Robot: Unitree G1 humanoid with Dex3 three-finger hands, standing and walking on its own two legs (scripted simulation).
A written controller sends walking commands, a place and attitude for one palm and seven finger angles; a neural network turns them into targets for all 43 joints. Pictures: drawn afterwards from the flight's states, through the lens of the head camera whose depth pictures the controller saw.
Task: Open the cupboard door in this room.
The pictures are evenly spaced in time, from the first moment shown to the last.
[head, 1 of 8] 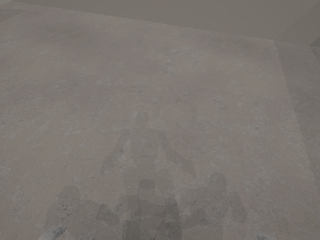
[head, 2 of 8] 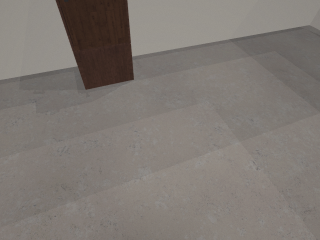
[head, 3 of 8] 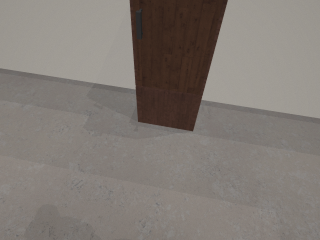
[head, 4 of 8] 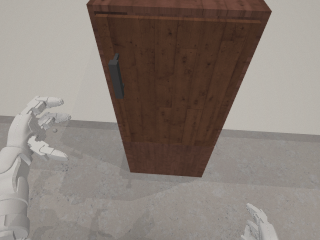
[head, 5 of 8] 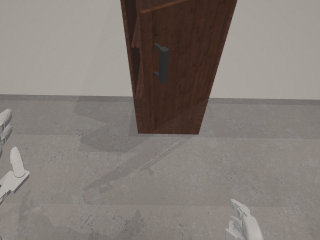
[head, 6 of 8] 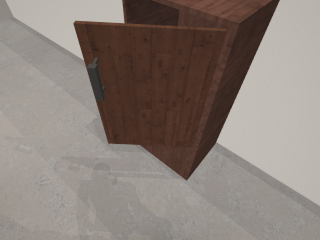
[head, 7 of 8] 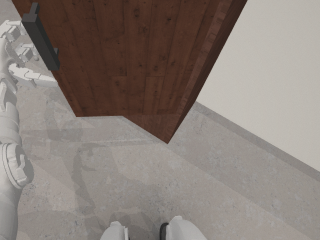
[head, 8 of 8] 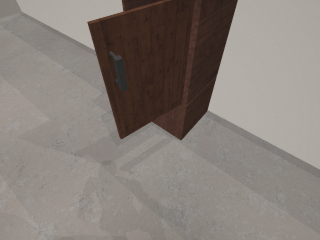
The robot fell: no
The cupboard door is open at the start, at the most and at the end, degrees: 0 77 77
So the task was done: yes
